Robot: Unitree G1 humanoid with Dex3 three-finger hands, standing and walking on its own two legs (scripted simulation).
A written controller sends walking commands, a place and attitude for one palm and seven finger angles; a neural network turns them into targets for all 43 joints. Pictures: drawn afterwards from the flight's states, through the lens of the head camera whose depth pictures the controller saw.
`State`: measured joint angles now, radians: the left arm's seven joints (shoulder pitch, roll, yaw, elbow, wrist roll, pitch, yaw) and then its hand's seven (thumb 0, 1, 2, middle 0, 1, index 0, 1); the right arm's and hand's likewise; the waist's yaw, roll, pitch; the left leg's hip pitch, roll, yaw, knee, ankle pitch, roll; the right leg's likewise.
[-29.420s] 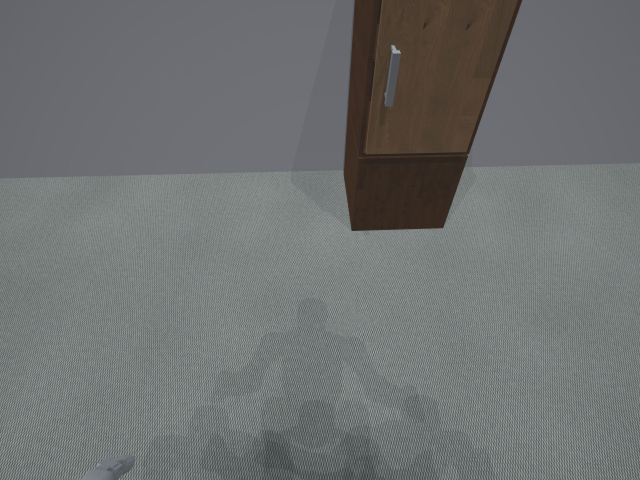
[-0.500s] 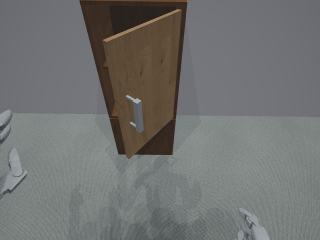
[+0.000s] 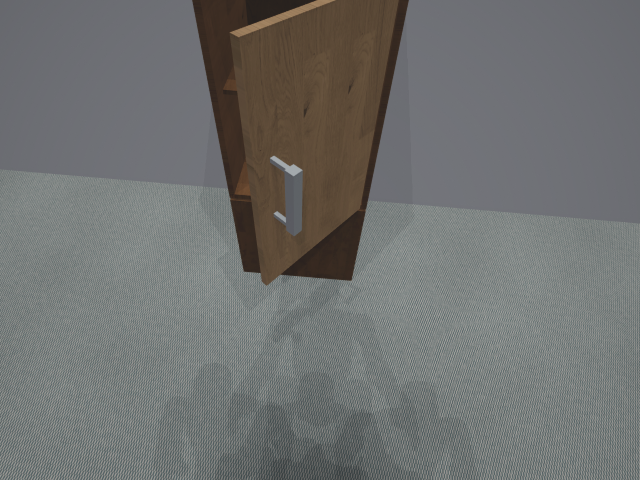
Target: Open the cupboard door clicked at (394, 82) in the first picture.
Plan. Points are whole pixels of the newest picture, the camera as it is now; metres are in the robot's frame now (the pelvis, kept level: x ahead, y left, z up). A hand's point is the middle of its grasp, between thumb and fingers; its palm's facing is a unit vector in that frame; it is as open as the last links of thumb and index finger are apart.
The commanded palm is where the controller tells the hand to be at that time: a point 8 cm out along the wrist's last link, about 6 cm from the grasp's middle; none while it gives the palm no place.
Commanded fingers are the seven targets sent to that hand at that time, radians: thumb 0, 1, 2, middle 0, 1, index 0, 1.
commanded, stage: let the arm hang, fingers relaxed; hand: left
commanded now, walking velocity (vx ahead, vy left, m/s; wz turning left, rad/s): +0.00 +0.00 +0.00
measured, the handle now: (285, 197) +0.59 +0.10 -0.05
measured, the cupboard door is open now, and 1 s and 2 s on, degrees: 52 52 52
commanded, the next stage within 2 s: look to check the result in 0.66 s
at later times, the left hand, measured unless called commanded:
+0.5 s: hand out of the picture +0.10 +0.22 -0.15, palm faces +0.01 -0.96 -0.29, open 7.3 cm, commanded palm none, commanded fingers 0.00 0.90 0.90 -0.20 -0.30 -0.20 -0.30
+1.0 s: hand out of the picture +0.10 +0.21 -0.15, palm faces +0.00 -0.96 -0.29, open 7.3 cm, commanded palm none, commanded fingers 0.00 0.90 0.90 -0.20 -0.30 -0.20 -0.30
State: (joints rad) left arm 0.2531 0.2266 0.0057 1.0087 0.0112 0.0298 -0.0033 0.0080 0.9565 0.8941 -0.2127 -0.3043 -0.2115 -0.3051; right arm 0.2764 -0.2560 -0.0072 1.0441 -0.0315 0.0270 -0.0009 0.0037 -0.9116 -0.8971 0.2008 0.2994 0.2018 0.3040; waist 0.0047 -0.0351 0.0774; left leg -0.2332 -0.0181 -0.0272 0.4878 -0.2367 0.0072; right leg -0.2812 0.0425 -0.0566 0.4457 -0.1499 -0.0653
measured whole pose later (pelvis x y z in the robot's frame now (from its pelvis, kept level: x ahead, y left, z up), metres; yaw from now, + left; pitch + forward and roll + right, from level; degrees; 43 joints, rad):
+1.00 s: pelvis +0.05 -0.01 +0.01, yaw -1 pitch -1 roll +0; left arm 0.15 0.24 0.02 1.15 0.00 -0.01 0.02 0.01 0.91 0.90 -0.21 -0.30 -0.20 -0.30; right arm 0.20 -0.25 0.00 1.14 -0.03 0.00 -0.02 0.00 -0.91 -0.90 0.20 0.30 0.20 0.30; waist 0.00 0.03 0.05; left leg -0.08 0.00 -0.02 0.32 -0.22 0.00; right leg -0.15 0.06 -0.04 0.33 -0.16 -0.07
